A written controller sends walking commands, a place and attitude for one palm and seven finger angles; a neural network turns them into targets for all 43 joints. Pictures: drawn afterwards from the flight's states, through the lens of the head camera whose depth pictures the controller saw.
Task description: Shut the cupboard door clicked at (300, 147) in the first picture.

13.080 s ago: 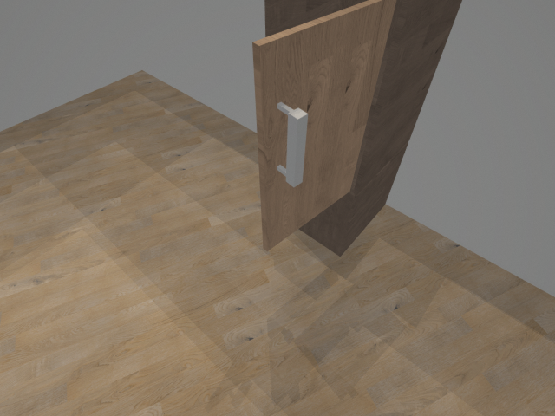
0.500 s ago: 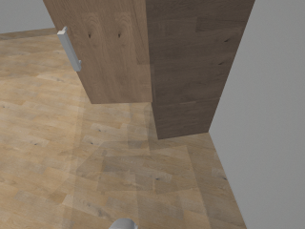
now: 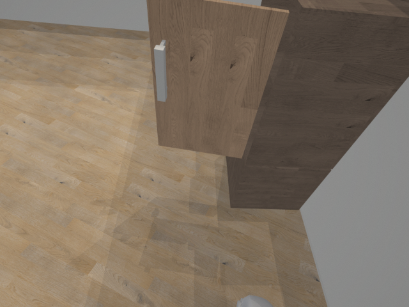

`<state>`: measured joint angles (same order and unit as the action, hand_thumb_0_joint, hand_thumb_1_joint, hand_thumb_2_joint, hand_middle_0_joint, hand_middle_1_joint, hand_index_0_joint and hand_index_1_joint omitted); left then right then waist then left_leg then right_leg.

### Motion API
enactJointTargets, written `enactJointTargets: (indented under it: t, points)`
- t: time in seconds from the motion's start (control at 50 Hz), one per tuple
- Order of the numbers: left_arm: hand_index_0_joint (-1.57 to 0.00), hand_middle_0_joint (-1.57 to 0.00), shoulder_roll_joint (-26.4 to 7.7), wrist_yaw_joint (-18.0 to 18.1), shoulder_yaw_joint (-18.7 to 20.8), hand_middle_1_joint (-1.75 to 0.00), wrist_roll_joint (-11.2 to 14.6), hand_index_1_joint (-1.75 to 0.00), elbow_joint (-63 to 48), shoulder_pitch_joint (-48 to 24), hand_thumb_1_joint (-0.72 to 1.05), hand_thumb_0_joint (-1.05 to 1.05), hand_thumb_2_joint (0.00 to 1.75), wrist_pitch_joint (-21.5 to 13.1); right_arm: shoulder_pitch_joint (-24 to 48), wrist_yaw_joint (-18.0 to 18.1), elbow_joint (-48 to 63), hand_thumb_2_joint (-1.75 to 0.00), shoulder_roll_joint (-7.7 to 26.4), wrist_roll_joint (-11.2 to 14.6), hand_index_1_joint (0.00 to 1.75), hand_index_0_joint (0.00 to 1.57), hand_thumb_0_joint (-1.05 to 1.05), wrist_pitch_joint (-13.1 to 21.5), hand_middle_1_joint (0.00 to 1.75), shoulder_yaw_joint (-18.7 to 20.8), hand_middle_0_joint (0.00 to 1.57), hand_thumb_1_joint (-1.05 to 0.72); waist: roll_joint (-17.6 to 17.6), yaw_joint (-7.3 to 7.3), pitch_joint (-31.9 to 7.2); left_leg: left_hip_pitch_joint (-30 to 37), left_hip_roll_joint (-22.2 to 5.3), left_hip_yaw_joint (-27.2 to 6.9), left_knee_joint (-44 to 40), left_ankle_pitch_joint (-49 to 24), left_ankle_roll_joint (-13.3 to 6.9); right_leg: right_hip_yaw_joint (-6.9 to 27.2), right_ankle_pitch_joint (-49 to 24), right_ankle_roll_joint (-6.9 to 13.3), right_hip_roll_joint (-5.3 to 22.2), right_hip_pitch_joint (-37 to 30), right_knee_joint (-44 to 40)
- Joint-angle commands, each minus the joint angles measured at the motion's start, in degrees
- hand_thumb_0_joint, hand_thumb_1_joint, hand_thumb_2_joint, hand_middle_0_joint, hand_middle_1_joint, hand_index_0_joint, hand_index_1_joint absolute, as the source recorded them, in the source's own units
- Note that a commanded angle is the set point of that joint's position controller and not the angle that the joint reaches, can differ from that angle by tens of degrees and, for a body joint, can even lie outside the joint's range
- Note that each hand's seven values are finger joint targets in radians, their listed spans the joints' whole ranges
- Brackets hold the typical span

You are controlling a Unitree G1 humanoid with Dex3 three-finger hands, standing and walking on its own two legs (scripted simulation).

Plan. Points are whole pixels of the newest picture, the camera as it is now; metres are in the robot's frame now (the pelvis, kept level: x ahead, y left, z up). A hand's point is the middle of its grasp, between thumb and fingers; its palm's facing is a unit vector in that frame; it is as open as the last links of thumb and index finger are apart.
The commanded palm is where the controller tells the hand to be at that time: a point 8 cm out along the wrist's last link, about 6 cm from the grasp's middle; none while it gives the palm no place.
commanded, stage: take the last steps up to it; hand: left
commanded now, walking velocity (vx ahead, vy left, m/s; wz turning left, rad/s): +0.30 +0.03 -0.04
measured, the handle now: (162, 71) +0.74 +0.21 +0.04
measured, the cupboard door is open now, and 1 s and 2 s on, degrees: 82 82 82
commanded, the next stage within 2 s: come to a stop and stand still in 0.52 s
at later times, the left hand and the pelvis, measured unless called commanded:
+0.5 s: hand (115, 278) +0.20 +0.22 -0.18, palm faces +0.04 -0.98 -0.20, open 7.2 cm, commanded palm none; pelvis +0.15 +0.04 -0.01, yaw -1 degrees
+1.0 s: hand (98, 227) +0.31 +0.30 -0.18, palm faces -0.03 -0.97 -0.23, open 7.3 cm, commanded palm none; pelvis +0.24 +0.10 +0.00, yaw -6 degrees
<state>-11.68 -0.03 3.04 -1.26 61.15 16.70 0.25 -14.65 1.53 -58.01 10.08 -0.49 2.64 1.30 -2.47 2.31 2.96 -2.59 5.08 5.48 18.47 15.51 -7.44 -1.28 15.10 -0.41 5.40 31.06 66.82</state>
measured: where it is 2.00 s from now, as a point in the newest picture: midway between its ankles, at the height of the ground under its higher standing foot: outside the picture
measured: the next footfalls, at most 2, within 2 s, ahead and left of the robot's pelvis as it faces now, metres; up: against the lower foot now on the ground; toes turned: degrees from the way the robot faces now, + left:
right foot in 0.38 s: +0.19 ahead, -0.05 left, +0.00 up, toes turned -7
left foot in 0.70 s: +0.35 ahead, +0.23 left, +0.00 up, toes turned +4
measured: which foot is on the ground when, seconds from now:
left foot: down 0.00-0.36, up 0.38-0.68, down 0.70-1.00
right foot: up 0.00-0.36, down 0.38-0.72, up 0.74-1.00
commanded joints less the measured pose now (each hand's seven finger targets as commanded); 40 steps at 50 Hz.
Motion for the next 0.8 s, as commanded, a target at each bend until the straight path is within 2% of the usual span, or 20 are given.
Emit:
enactJointTargets:
  t: [0.0,0.2,0.28,0.3,0.32,0.34,0.36,0.38,0.4,0.42,0.44,0.5,0.52,0.58,0.62,0.64,0.66,0.68,0.7,0.78]
  points:
    - [-0.20,-0.20,-2.41,0.14,0.90,-0.30,0.00,-0.30,-2.58,0.73,0.90,0.00,0.90,-0.39,-9.79,0.75,-1.55,-0.90,4.96,-0.18,0.30,0.20,0.00,1.16,0.30,0.63,0.20,-0.90,7.44,-1.29,2.27,3.53,-14.88,-8.99,-5.89,-40.31,5.80,-0.47,-3.71,0.24,-1.52,8.18,1.52]
    - [-0.20,-0.20,-1.51,-0.02,0.21,-0.30,0.66,-0.30,-6.59,-11.31,0.90,0.00,0.90,-0.85,-20.90,2.42,-7.10,-0.90,3.00,-0.98,0.30,0.20,0.00,1.72,0.30,-0.58,0.20,-0.90,5.22,-3.25,4.78,9.43,-16.04,-9.38,-2.78,-62.65,11.54,-4.42,-2.15,3.48,-4.53,10.34,-7.88]
    - [-0.20,-0.20,-3.06,0.72,0.50,-0.30,1.00,-0.30,-3.99,0.63,0.90,0.00,0.90,-1.35,-16.25,2.57,-6.58,-0.90,6.28,-0.48,0.30,0.20,0.00,0.89,0.30,0.59,0.20,-0.90,9.79,3.89,-0.11,-0.27,-12.57,-2.83,9.87,-87.97,13.89,-11.50,0.74,6.79,-10.84,-18.77,-27.55]
    - [-0.20,-0.20,-5.03,1.17,1.23,-0.30,0.88,-0.30,-1.60,8.31,0.90,0.00,0.90,-1.64,-13.74,2.55,-5.85,-0.90,6.56,0.09,0.30,0.20,0.00,0.79,0.30,1.20,0.20,-0.90,8.96,7.26,-1.01,-7.99,-11.55,-3.27,19.14,-80.74,14.31,-9.02,-3.26,8.40,-9.36,-30.25,-33.01]
    - [-0.20,-0.20,-6.55,1.49,2.15,-0.30,0.62,-0.30,1.05,16.88,0.90,0.00,0.90,-1.96,-11.04,2.23,-4.91,-0.90,5.38,1.34,0.30,0.20,0.00,0.79,0.30,1.50,0.20,-0.90,1.86,11.57,-3.87,-19.05,-8.23,-2.10,36.67,-52.35,14.21,-0.37,-13.02,13.12,-1.03,-42.82,-40.17]
    - [-0.20,-0.20,-8.10,1.66,1.76,-0.30,1.15,-0.30,1.27,17.20,0.90,0.00,0.90,-2.62,-11.83,1.50,-3.44,-0.90,2.35,1.32,0.30,0.20,0.00,1.25,0.30,1.30,0.20,-0.90,-8.77,8.00,-7.19,-28.84,-2.13,-0.62,56.33,13.95,10.64,22.05,-23.93,19.06,16.14,-44.46,-44.65]
    - [-0.20,-0.20,-7.87,1.75,1.83,-0.30,1.66,-0.30,-1.45,10.23,0.90,0.00,0.90,-2.54,-12.63,0.81,-2.78,-0.90,3.65,0.83,0.30,0.20,0.00,0.18,0.30,2.10,0.20,-0.90,-0.81,3.46,-3.95,-30.42,-4.38,-7.97,61.92,15.65,6.60,29.11,-8.15,21.53,21.24,-34.07,-51.51]
    - [-0.20,-0.20,-6.86,2.08,1.61,-0.30,1.50,-0.30,-3.78,2.15,0.90,0.00,0.90,-2.63,-11.19,-0.38,-2.26,-0.90,1.13,0.01,0.30,0.20,0.00,-0.23,0.30,2.08,0.20,-0.90,0.81,0.12,5.31,-32.19,-7.21,-9.17,58.91,11.67,5.64,25.63,10.63,15.71,19.38,-21.75,-57.62]
    - [-0.20,-0.20,-4.95,1.99,1.30,-0.30,1.26,-0.30,-5.20,-1.71,0.90,0.00,0.90,-2.43,-9.84,-1.40,-0.48,-0.90,-1.01,-0.37,0.30,0.20,0.00,-1.21,0.30,1.79,0.20,-0.90,3.07,-2.48,8.74,-29.97,-8.73,-8.11,55.88,10.43,6.35,21.33,18.83,14.57,16.62,-11.04,-60.30]
    - [-0.20,-0.20,-1.40,1.94,0.59,-0.30,0.40,-0.30,-5.13,-2.77,0.90,0.00,0.90,-2.92,-11.31,-1.53,-1.22,-0.90,-1.57,-1.30,0.30,0.20,0.00,-2.36,0.30,1.55,0.20,-0.90,-3.50,-4.20,8.72,-30.44,-8.98,-6.50,54.06,4.93,7.01,15.35,16.93,12.16,12.58,-8.62,-60.41]
    - [-0.20,-0.20,0.24,1.95,0.01,-0.30,0.30,-0.30,-4.55,-1.54,0.90,0.00,0.90,-3.63,-11.61,-1.51,-1.95,-0.90,-1.55,-1.57,0.30,0.20,0.00,-2.58,0.30,1.60,0.20,-0.90,-5.85,-4.33,7.80,-28.99,-9.97,-6.31,51.55,2.00,7.65,12.11,11.59,11.41,10.80,-8.73,-60.37]
    - [-0.20,-0.20,-1.51,1.37,0.34,-0.30,0.18,-0.30,-3.06,0.79,0.90,0.00,0.90,-4.93,-10.03,-1.66,-1.55,-0.90,-2.94,-0.97,0.30,0.20,0.00,-2.28,0.30,1.56,0.20,-0.90,0.91,-4.68,3.07,-22.82,-10.48,-2.80,36.01,0.83,9.40,4.08,-5.41,10.91,7.36,-11.24,-57.38]
    - [-0.20,-0.20,-2.55,1.06,0.65,-0.30,0.13,-0.30,-2.58,1.06,0.90,0.00,0.90,-5.00,-8.71,-1.74,-1.25,-0.90,-3.40,-0.75,0.30,0.20,0.00,-1.94,0.30,1.32,0.20,-0.90,-0.65,-4.40,2.80,-22.16,-10.41,-1.78,30.90,0.30,9.90,2.26,-10.57,10.89,6.63,-12.83,-55.43]
    - [-0.20,-0.20,-3.61,0.57,0.94,-0.30,0.04,-0.30,-0.06,4.24,0.90,0.00,0.90,-4.82,-3.08,-1.74,-0.04,-0.90,-2.97,-0.49,0.30,0.20,0.00,-0.38,0.30,1.15,0.20,-0.90,-5.26,-1.67,0.59,-20.23,-7.81,0.74,20.67,-1.13,10.29,1.53,-21.50,9.54,5.72,-20.34,-49.72]
    - [-0.20,-0.20,-3.06,0.78,0.81,-0.30,0.15,-0.30,0.76,3.59,0.90,0.00,0.90,-4.08,-3.71,-1.29,-1.35,-0.90,-1.85,-0.53,0.30,0.20,0.00,0.29,0.30,1.20,0.20,-0.90,-7.56,-2.61,0.51,-13.76,-6.41,1.35,12.53,-7.26,10.49,-0.67,-24.47,6.91,4.18,-19.88,-44.22]
    - [-0.20,-0.20,-2.00,1.22,0.35,-0.30,0.31,-0.30,1.42,4.17,0.90,0.00,0.90,-3.65,-6.58,-0.96,-2.79,-0.90,-0.11,-0.72,0.30,0.20,0.00,0.60,0.30,1.31,0.20,-0.90,-4.40,-3.91,-2.12,-7.16,-7.20,-0.60,7.06,-15.87,10.62,-1.01,-24.86,5.08,2.91,-19.65,-38.07]
    - [-0.20,-0.20,-0.24,1.54,-0.32,-0.30,0.61,-0.30,1.80,6.88,0.90,0.00,0.90,-3.26,-10.39,-0.42,-3.60,-0.90,3.77,-1.03,0.30,0.20,0.00,0.99,0.30,1.79,0.20,-0.90,4.01,-4.51,-7.77,2.07,-13.59,-5.55,9.11,-36.15,9.00,-2.94,-15.99,2.35,0.04,-16.60,-31.11]
    - [-0.20,-0.20,1.46,1.96,-0.86,-0.30,1.34,-0.30,1.58,9.19,0.90,0.00,0.90,-2.38,-11.89,0.48,-3.47,-0.90,8.36,-1.00,0.30,0.20,0.00,0.59,0.30,2.37,0.20,-0.90,12.40,-4.56,-11.80,7.30,-24.57,-15.08,11.55,-57.96,3.30,-4.49,4.53,-0.14,-3.15,-11.89,-26.54]
    - [-0.20,-0.20,0.98,2.35,-0.96,-0.30,1.36,-0.30,1.12,8.50,0.90,0.00,0.90,-1.29,-12.09,1.06,-3.57,-0.90,9.70,-0.68,0.30,0.20,0.00,-0.44,0.30,2.69,0.20,-0.90,14.11,-5.51,-11.16,3.73,-29.62,-16.23,8.81,-66.59,-1.25,-2.42,21.61,-0.39,-3.90,-13.27,-17.71]
    - [-0.20,-0.20,-1.80,2.39,0.94,-0.30,0.17,-0.30,-1.54,2.90,0.90,0.00,0.90,2.20,-6.79,3.04,-2.44,-0.90,11.07,-0.84,0.30,0.20,0.00,-2.63,0.30,3.44,0.20,-0.90,15.91,-5.29,-2.10,-7.72,-30.38,-14.69,4.53,-58.97,-3.22,3.19,19.86,-0.86,-2.64,-4.99,0.14]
